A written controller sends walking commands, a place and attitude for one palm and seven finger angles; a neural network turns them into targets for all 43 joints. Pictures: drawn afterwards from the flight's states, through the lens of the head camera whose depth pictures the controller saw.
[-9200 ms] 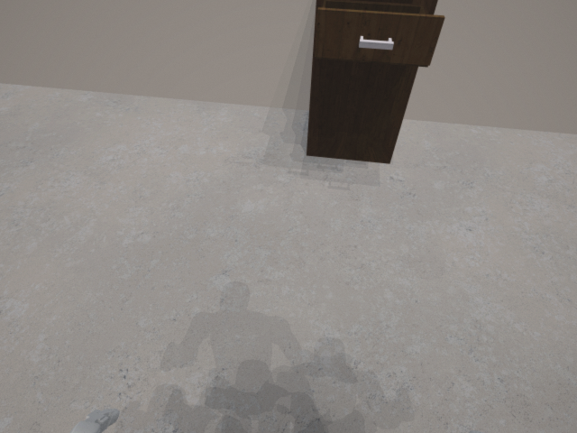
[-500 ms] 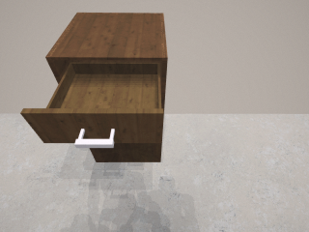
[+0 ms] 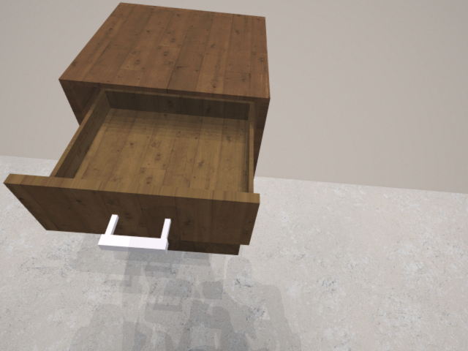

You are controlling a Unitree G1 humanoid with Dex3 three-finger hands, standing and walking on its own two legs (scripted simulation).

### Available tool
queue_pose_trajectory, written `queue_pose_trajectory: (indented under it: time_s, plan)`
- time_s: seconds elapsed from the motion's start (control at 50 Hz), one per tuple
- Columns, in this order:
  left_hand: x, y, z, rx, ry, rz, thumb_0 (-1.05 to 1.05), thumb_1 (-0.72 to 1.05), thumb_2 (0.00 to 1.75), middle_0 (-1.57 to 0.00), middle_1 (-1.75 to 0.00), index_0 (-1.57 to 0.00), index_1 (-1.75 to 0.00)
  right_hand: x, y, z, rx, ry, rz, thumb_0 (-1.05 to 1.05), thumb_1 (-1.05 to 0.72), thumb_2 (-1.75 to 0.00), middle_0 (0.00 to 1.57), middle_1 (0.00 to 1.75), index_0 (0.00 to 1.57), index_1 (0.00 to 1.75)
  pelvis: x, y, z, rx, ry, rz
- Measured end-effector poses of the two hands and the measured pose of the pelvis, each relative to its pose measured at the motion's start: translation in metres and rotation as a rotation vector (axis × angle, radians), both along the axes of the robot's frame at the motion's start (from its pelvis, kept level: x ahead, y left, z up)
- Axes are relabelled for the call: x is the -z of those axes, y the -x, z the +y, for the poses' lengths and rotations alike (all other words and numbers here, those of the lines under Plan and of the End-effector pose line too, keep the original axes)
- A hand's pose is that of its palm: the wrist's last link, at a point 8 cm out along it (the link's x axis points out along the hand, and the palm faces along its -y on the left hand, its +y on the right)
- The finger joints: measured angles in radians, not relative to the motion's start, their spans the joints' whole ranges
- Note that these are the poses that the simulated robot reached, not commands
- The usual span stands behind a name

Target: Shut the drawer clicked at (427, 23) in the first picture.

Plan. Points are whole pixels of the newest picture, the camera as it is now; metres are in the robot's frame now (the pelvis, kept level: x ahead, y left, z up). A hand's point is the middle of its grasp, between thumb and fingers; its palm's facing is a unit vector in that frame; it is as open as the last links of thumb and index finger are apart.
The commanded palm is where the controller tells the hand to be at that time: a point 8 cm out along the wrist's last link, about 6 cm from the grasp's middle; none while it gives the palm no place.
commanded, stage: come to a stop and stand still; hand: left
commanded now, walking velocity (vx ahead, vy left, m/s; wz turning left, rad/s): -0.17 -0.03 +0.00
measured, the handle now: (137, 233) +0.30 +0.20 +0.00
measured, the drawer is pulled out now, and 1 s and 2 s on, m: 0.28 0.28 0.27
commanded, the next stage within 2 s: look again from close up in 0.78 s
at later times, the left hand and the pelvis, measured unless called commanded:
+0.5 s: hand out of the picture +0.07 +0.14 -0.17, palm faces +0.01 -0.97 -0.23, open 7.4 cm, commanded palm none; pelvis +0.00 -0.04 +0.00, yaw +2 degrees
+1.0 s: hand out of the picture -0.03 +0.14 -0.15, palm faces +0.04 -0.97 -0.24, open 7.4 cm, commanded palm none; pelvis +0.00 -0.04 +0.01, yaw +1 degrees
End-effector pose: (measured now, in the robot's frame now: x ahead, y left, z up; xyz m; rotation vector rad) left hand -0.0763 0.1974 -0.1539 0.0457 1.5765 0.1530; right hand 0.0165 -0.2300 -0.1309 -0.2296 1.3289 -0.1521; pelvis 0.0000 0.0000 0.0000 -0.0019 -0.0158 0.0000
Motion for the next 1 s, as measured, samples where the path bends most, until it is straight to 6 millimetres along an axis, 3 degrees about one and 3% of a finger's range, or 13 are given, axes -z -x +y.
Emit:
queue_pose_trajectory:
  time_s: [0.1, 0.2, 0.3, 0.38, 0.54, 0.64, 0.9, 1.0]
  plan:
    - [-0.011, -0.052, 0.012, 0.014, -0.035, -0.09, 0.0, 0.91, 0.9, -0.2, -0.3, -0.19, -0.3, -0.004, -0.013, 0.01, -0.015, -0.016, 0.021, 0.02, -0.93, -0.9, 0.2, 0.3, 0.2, 0.29, -0.01, -0.009, 0.003, -0.025, 0.01, -0.001]
    - [-0.019, -0.098, 0.025, 0.038, -0.096, -0.19, 0.01, 0.92, 0.9, -0.2, -0.3, -0.2, -0.3, -0.001, -0.015, 0.005, -0.003, -0.036, 0.051, 0.02, -0.94, -0.9, 0.2, 0.3, 0.2, 0.3, -0.013, -0.011, -0.005, -0.032, 0.004, -0.005]
    - [-0.025, -0.127, 0.028, 0.07, -0.155, -0.251, 0.0, 0.92, 0.9, -0.2, -0.3, -0.19, -0.3, 0.009, -0.02, -0.012, 0.019, -0.058, 0.047, 0.02, -0.93, -0.9, 0.21, 0.3, 0.2, 0.3, -0.007, -0.014, -0.022, -0.021, -0.013, -0.008]
    - [-0.027, -0.136, 0.017, 0.107, -0.171, -0.28, 0.0, 0.92, 0.9, -0.2, -0.3, -0.19, -0.3, 0.017, -0.025, -0.029, 0.049, -0.071, 0.025, 0.01, -0.92, -0.9, 0.2, 0.3, 0.2, 0.3, -0.002, -0.013, -0.033, -0.018, -0.011, 0.003]
    - [-0.017, -0.134, -0.011, 0.095, -0.091, -0.311, 0.0, 0.91, 0.9, -0.2, -0.3, -0.2, -0.3, 0.006, -0.014, -0.035, 0.044, -0.055, 0.003, 0.01, -0.92, -0.9, 0.2, 0.3, 0.2, 0.29, -0.005, -0.001, -0.042, -0.018, -0.019, -0.005]
    - [-0.023, -0.127, -0.014, 0.071, -0.086, -0.327, -0.01, 0.94, 0.9, -0.2, -0.3, -0.2, -0.3, -0.002, 0.003, -0.034, 0.03, -0.058, 0.03, 0.01, -0.92, -0.9, 0.2, 0.3, 0.2, 0.29, -0.012, 0.001, -0.045, -0.011, -0.016, -0.013]
    - [-0.029, -0.055, -0.018, 0.068, -0.106, -0.168, 0.0, 0.92, 0.9, -0.2, -0.3, -0.2, -0.3, 0.009, 0.028, -0.024, 0.037, -0.12, 0.061, 0.01, -0.91, -0.9, 0.2, 0.3, 0.2, 0.3, -0.012, 0.008, -0.044, -0.017, -0.004, 0.0]
    - [-0.033, -0.044, -0.012, 0.058, -0.12, -0.14, 0.0, 0.91, 0.9, -0.2, -0.3, -0.2, -0.3, 0.016, 0.029, -0.016, 0.036, -0.145, 0.031, 0.01, -0.91, -0.9, 0.2, 0.3, 0.2, 0.29, -0.01, 0.005, -0.038, -0.02, -0.01, -0.003]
